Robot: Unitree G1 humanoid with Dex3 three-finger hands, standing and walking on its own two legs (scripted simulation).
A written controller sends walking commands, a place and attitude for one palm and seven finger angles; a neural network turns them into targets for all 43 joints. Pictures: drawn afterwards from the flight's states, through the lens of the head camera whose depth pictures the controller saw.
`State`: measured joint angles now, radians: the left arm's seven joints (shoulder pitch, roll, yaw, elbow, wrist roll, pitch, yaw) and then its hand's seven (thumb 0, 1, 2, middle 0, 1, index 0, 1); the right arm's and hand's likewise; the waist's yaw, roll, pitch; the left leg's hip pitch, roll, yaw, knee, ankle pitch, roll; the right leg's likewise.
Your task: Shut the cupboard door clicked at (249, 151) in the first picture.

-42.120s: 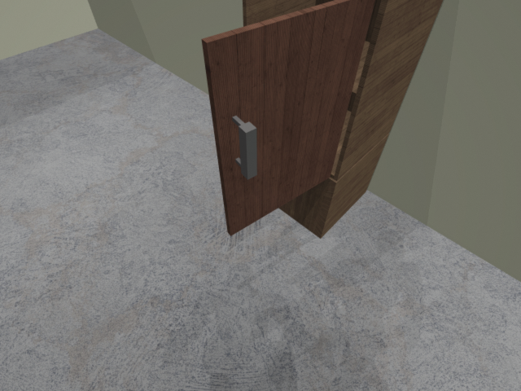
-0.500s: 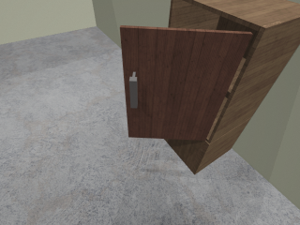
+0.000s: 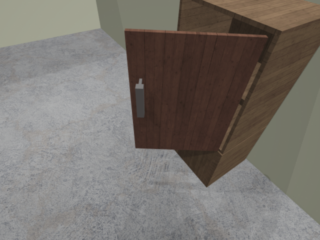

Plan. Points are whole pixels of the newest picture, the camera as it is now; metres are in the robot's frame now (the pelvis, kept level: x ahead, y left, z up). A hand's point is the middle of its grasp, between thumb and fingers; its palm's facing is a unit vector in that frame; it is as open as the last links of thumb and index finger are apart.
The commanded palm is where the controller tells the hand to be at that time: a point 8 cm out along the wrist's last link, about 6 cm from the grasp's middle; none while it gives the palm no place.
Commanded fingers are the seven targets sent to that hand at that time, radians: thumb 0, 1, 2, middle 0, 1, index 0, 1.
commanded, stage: look again from close up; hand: left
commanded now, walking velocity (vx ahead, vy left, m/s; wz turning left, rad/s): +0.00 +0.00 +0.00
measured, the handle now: (140, 97) +0.59 +0.11 +0.01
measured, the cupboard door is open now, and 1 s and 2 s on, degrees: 55 55 55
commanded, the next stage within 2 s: shuffle to correct the standing spot in 0.22 s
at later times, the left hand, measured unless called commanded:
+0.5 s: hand out of the picture +0.02 +0.14 -0.18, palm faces +0.02 -0.99 -0.15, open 7.4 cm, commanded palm none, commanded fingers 0.00 0.90 0.90 -0.20 -0.30 -0.20 -0.30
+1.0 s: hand out of the picture +0.09 +0.10 -0.20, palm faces +0.02 -1.00 -0.09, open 7.4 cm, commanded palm none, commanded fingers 0.00 0.90 0.90 -0.20 -0.30 -0.20 -0.30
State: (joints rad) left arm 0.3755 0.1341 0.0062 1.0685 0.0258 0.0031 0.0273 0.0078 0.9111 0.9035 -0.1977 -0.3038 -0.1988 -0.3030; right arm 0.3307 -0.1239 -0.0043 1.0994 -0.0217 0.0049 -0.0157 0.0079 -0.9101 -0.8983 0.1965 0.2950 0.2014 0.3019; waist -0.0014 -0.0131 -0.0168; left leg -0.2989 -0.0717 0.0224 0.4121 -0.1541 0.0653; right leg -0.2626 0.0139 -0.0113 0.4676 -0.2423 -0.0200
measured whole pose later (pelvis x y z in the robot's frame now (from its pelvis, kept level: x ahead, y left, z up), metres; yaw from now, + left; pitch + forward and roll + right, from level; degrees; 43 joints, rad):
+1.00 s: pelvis +0.16 -0.05 -0.02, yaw -3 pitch -1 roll +0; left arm 0.43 0.12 0.03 1.09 0.02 0.02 0.01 0.01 0.91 0.90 -0.20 -0.30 -0.20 -0.30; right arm 0.19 -0.13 -0.02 1.04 -0.03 -0.05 -0.05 0.01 -0.92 -0.90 0.20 0.29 0.20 0.30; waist 0.01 -0.08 0.05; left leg -0.33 0.02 0.15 0.65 -0.29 0.06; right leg -0.24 0.08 -0.01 0.92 -0.50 -0.06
